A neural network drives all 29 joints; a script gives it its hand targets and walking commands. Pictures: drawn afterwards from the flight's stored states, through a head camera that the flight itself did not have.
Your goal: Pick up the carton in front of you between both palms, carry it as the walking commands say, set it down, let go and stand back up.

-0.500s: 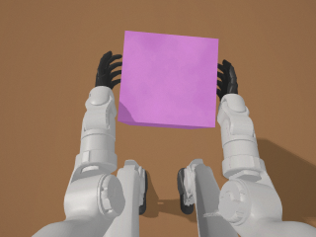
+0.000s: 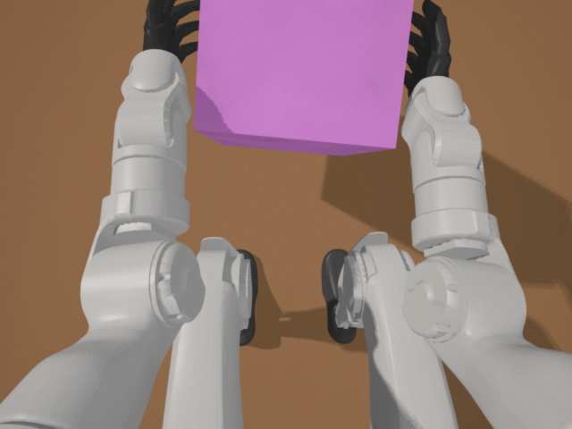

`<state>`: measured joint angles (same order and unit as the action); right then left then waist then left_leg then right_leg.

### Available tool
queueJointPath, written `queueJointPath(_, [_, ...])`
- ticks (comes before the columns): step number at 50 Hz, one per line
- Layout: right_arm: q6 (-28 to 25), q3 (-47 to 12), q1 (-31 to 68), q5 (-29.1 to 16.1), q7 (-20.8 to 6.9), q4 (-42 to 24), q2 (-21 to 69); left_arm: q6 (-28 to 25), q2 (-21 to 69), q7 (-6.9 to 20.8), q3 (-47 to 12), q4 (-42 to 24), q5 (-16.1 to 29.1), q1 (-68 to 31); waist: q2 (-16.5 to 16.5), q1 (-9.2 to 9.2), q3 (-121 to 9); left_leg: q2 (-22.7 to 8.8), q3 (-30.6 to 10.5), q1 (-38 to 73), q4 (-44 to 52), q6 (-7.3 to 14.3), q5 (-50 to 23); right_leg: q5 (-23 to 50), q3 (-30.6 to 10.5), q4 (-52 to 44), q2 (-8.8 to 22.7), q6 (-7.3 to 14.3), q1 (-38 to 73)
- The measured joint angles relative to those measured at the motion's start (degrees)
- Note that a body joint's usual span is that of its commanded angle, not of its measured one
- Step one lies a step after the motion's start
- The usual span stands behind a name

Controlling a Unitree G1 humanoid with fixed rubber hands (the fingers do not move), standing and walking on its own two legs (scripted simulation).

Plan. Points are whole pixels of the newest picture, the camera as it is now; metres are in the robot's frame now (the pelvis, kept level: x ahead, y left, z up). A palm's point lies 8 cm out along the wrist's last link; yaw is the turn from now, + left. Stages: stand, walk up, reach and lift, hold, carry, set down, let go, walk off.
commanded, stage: set down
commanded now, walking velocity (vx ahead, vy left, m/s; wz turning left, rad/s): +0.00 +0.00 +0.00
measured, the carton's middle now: (294, 71) +0.53 +0.01 -0.19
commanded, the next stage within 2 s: none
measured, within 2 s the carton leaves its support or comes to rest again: rests again in 0.76 s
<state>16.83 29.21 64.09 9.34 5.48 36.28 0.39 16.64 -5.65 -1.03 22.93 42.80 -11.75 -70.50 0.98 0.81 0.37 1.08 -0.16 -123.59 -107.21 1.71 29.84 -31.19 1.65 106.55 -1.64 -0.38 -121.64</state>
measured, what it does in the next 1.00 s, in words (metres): lowers itself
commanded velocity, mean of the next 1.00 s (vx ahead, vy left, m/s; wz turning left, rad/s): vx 0.00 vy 0.00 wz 0.00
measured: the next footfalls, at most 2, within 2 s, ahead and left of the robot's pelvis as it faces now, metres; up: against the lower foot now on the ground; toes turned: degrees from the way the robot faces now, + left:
none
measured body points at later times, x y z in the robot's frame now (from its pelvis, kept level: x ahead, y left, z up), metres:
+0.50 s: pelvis +0.00 +0.00 -0.08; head +0.37 +0.03 +0.17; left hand +0.58 +0.16 -0.24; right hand +0.56 -0.14 -0.24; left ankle +0.10 +0.11 -0.43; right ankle +0.10 -0.12 -0.43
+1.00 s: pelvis -0.01 +0.00 -0.10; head +0.36 +0.02 +0.15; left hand +0.57 +0.16 -0.27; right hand +0.55 -0.15 -0.27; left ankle +0.10 +0.11 -0.43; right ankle +0.10 -0.12 -0.43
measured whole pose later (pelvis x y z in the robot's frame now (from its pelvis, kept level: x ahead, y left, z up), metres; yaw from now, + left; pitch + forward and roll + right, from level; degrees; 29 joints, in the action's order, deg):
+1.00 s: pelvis -0.01 +0.00 -0.10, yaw +0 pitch +35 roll -2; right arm 11.6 20.5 83.3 -1.5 5.6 56.7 -12.2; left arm 12.2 -17.5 0.3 13.5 58.8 -2.6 -87.2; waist 1.8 1.0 22.9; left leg 0.8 -0.2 -130.2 -128.2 1.6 33.0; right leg -34.6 1.5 127.6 -4.0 -1.4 -128.2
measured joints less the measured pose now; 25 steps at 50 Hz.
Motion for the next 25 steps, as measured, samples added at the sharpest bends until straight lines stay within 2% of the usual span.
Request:
queueJointPath(10, [-1.34,-1.94,7.15,-3.3,1.71,3.59,-3.33,-0.69,-4.76,-1.32,-3.87,3.64,3.37,-7.56,-0.07,0.38,8.67,0.26,0.33,-4.56,-7.77,0.14,1.19,-1.68,-0.11,7.99,0.03,-0.33,-4.34])
queueJointPath(15, [-2.2,-4.35,9.47,-6.29,3.04,4.76,-5.24,-1.54,-6.99,-1.89,-6.31,5.61,5.66,-10.79,-0.02,0.25,12.93,0.1,0.47,-6.0,-11.58,0.27,2.06,-2.51,-0.14,11.77,-0.22,-0.48,-5.77])
queueJointPath(18, [-2.31,-6.49,12.18,-8.24,3.82,7.7,-6.82,-1.66,-8.82,-2.33,-7.91,7.15,7.11,-12.12,0.47,0.79,14.78,-0.09,0.5,-6.54,-13.77,0.3,2.69,-3.08,-0.08,13.89,-0.44,-0.49,-6.34])
queueJointPath(25, [-2.92,-7.12,13.98,-10.01,3.95,10.33,-8.07,-2.41,-9.58,-3.16,-9.31,9.05,8.24,-13.22,1.0,0.96,15.93,0.14,0.13,-7.55,-17.3,0.04,3.73,-4.39,-0.2,17.4,-1.42,-0.87,-7.16])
